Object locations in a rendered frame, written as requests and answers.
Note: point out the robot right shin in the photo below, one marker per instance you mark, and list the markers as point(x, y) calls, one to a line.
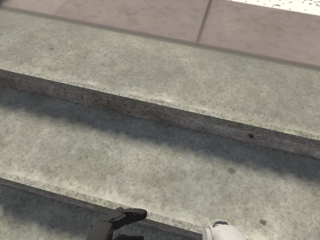
point(220, 222)

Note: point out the robot right thigh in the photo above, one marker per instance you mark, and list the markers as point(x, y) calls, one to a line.
point(222, 232)

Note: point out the left robot hand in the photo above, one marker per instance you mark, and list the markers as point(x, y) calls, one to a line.
point(115, 219)

